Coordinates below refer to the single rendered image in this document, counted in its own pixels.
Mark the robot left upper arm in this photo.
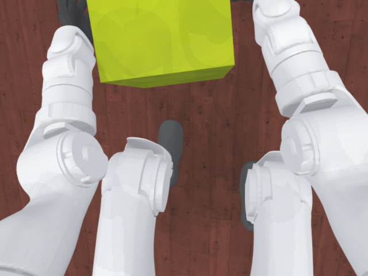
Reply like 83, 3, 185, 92
0, 130, 108, 276

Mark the carton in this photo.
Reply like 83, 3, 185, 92
87, 0, 235, 88

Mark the robot left forearm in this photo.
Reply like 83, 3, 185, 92
24, 25, 97, 149

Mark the robot right upper arm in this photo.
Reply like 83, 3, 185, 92
280, 105, 368, 276

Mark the right robot foot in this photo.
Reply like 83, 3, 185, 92
239, 160, 258, 231

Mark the left robot hand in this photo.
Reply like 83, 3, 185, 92
57, 0, 93, 44

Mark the robot right forearm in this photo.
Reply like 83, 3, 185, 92
252, 0, 368, 118

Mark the robot right thigh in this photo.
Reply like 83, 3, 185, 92
245, 161, 313, 276

